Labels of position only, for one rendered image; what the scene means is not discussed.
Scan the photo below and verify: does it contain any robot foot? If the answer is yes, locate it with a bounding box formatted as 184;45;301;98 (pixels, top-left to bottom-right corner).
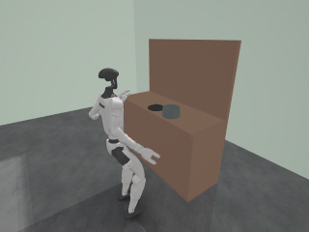
118;190;130;201
124;204;145;220

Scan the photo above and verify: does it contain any right robot hand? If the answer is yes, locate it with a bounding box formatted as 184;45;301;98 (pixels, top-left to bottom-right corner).
140;148;160;165

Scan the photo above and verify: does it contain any pot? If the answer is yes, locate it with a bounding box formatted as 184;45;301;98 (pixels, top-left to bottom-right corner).
162;104;181;120

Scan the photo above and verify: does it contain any right robot upper arm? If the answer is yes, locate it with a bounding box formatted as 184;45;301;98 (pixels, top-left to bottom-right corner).
110;98;124;137

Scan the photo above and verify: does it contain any right robot forearm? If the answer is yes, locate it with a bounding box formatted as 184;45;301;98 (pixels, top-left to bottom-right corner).
114;129;144;154

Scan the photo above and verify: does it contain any right robot foot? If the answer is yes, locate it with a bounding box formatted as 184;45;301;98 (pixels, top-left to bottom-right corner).
124;204;145;220

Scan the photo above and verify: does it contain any left robot hand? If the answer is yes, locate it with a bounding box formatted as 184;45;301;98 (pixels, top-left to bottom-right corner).
117;89;131;102

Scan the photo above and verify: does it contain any lid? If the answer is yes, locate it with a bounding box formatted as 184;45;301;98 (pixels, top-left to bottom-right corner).
148;104;163;111

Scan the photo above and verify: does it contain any left robot foot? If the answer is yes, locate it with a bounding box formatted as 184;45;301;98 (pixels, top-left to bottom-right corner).
118;190;130;201

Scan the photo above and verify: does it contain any table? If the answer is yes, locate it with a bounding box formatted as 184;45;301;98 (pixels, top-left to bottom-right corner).
123;39;241;202

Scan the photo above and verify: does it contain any left robot upper arm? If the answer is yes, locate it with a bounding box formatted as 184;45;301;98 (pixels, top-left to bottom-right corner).
89;93;103;120

